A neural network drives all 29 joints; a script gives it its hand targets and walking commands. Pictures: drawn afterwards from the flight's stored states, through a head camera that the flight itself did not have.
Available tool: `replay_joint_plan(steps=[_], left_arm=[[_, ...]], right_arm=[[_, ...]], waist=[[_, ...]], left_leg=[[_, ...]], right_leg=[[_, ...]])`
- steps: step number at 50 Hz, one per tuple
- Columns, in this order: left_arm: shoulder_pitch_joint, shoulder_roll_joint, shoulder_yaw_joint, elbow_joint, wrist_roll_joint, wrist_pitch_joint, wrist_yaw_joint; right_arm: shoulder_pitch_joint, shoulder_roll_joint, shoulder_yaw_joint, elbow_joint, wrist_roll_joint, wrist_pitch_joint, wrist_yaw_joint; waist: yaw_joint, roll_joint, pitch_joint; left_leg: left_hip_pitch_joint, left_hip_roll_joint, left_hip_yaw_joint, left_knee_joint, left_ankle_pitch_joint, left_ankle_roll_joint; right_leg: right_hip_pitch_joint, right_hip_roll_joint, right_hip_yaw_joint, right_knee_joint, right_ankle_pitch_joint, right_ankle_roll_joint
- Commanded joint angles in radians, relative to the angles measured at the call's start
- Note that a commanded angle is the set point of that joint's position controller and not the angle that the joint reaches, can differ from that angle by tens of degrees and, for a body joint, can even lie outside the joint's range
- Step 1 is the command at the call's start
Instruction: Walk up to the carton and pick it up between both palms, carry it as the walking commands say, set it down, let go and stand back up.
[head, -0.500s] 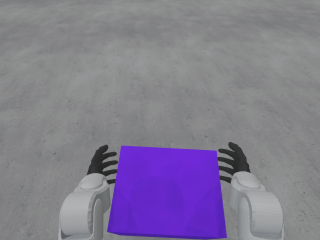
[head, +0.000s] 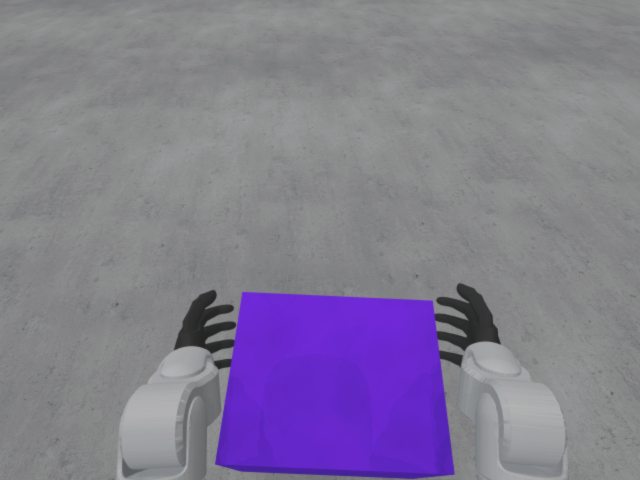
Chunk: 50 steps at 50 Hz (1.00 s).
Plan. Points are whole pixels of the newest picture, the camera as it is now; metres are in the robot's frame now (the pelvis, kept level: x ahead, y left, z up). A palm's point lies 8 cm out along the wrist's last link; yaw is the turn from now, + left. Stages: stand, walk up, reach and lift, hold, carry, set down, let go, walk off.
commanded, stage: carry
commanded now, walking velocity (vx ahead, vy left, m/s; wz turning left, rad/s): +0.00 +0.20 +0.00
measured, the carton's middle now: (332, 390) +0.26 +0.00 +0.00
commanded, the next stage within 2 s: none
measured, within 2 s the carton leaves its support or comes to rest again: neither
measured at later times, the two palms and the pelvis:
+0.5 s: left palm (190, 359) +0.25 +0.16 +0.10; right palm (475, 351) +0.26 -0.15 +0.10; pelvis +0.00 +0.00 +0.00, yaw +1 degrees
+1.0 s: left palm (267, 374) +0.24 +0.08 +0.08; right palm (562, 420) +0.20 -0.22 +0.08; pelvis -0.04 -0.03 -0.01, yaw -9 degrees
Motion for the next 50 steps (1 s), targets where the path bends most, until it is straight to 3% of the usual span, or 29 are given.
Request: replay_joint_plan(steps=[1, 27, 31, 35, 39, 41, 43, 44, 45, 46, 47, 48, 50], left_arm=[[-0.393, -0.85, -0.569, -0.11, -0.377, -0.027, -0.255], [-0.392, -0.862, -0.58, -0.118, -0.381, -0.03, -0.26], [-0.402, -0.85, -0.583, -0.123, -0.39, -0.029, -0.26], [-0.397, -0.847, -0.588, -0.123, -0.396, -0.024, -0.265], [-0.407, -0.858, -0.594, -0.128, -0.397, -0.023, -0.273], [-0.416, -0.871, -0.593, -0.132, -0.399, -0.024, -0.279], [-0.427, -0.889, -0.597, -0.129, -0.403, -0.026, -0.285], [-0.423, -0.89, -0.593, -0.117, -0.401, -0.027, -0.287], [-0.41, -0.882, -0.583, -0.105, -0.396, -0.029, -0.287], [-0.39, -0.886, -0.575, -0.096, -0.396, -0.034, -0.287], [-0.368, -0.902, -0.582, -0.106, -0.399, -0.04, -0.287], [-0.365, -0.917, -0.591, -0.12, -0.401, -0.048, -0.286], [-0.366, -0.94, -0.593, -0.139, -0.386, -0.064, -0.281]], right_arm=[[-0.296, 0.89, 0.566, -0.031, 0.353, 0.007, 0.239], [-0.291, 0.898, 0.573, -0.036, 0.358, 0.002, 0.245], [-0.278, 0.888, 0.56, -0.029, 0.352, -0.002, 0.239], [-0.254, 0.891, 0.544, -0.01, 0.344, -0.004, 0.235], [-0.259, 0.912, 0.547, -0.007, 0.348, -0.009, 0.236], [-0.275, 0.93, 0.558, -0.02, 0.354, -0.012, 0.237], [-0.285, 0.953, 0.575, -0.021, 0.359, -0.014, 0.237], [-0.278, 0.957, 0.584, -0.016, 0.36, -0.014, 0.238], [-0.272, 0.963, 0.593, -0.022, 0.365, -0.014, 0.239], [-0.287, 0.967, 0.61, -0.046, 0.375, -0.015, 0.243], [-0.303, 0.969, 0.622, -0.067, 0.39, -0.02, 0.244], [-0.298, 0.986, 0.631, -0.066, 0.404, -0.026, 0.248], [-0.298, 1.012, 0.638, -0.068, 0.428, -0.036, 0.256]], waist=[[0.0, -0.021, -0.189], [-0.001, -0.011, -0.188], [-0.001, -0.019, -0.192], [-0.002, 0.028, -0.192], [-0.001, 0.102, -0.17], [-0.003, 0.106, -0.16], [0.004, 0.078, -0.156], [0.004, 0.006, -0.161], [0.001, -0.151, -0.17], [0.005, -0.34, -0.21], [0.008, -0.366, -0.257], [0.004, -0.298, -0.295], [0.002, -0.209, -0.325]], left_leg=[[0.002, 0.17, -0.159, -0.195, 0.139, 0.002], [0.02, 0.174, -0.161, -0.196, 0.189, 0.006], [0.092, 0.208, -0.129, -0.186, 0.385, -0.024], [0.12, 0.253, -0.111, -0.153, 0.484, -0.014], [0.102, 0.325, -0.141, -0.154, 0.462, 0.029], [0.061, 0.36, -0.141, -0.148, 0.433, 0.056], [0.027, 0.35, -0.097, -0.081, 0.42, 0.035], [-0.035, 0.31, -0.047, -0.024, 0.31, -0.003], [-0.121, 0.218, 0.012, 0.061, 0.086, -0.056], [-0.178, 0.113, 0.041, 0.173, -0.172, -0.105], [-0.158, 0.076, -0.01, 0.275, -0.288, -0.134], [-0.149, 0.086, -0.068, 0.282, -0.267, -0.14], [-0.076, 0.087, -0.099, 0.185, -0.158, -0.127]], right_leg=[[0.141, -0.04, 0.026, -0.033, 0.054, -0.047], [0.148, -0.037, -0.001, -0.023, 0.073, -0.041], [0.12, -0.011, 0.002, -0.023, 0.116, -0.033], [0.051, 0.019, 0.007, 0.035, 0.108, -0.035], [-0.032, 0.053, 0.031, 0.151, -0.11, -0.044], [-0.04, 0.064, 0.048, 0.227, -0.178, -0.05], [-0.007, 0.053, 0.088, 0.151, -0.116, -0.063], [0.055, 0.023, 0.138, 0.075, 0.084, -0.081], [0.122, -0.056, 0.268, -0.054, 0.325, -0.116], [0.184, -0.144, 0.426, -0.161, 0.54, -0.174], [0.201, -0.171, 0.487, -0.207, 0.587, -0.206], [0.215, -0.167, 0.472, -0.218, 0.508, -0.21], [0.192, -0.103, 0.383, -0.247, 0.336, -0.169]])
